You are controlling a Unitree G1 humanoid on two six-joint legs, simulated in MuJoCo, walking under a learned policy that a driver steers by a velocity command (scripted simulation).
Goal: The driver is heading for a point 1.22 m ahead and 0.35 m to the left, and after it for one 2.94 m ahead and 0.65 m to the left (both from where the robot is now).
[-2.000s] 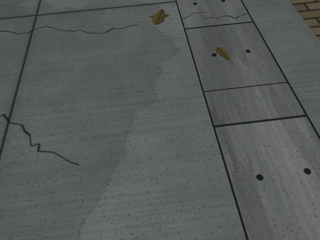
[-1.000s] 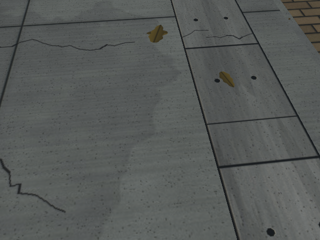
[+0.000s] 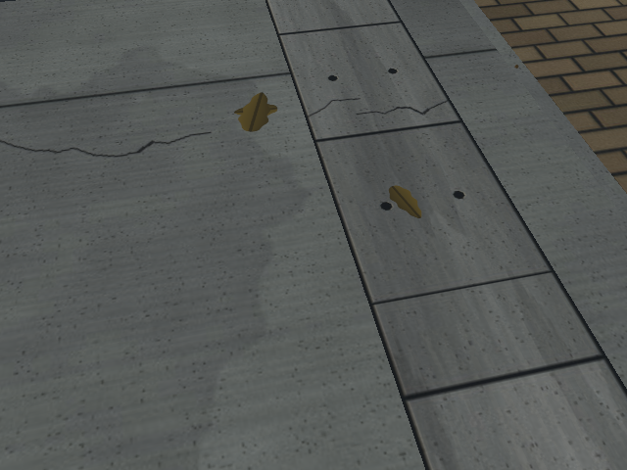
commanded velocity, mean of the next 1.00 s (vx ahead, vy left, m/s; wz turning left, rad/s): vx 0.06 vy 0.00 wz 0.00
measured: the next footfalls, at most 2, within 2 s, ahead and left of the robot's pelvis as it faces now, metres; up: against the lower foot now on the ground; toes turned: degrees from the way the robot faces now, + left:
right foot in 0.16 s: +0.25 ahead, -0.12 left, +0.00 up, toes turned -1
left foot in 0.48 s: +0.18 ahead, +0.10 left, +0.00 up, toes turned +1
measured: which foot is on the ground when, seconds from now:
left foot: down 0.00-0.18, up 0.20-0.46, down 0.48-1.00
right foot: up 0.00-0.14, down 0.16-1.00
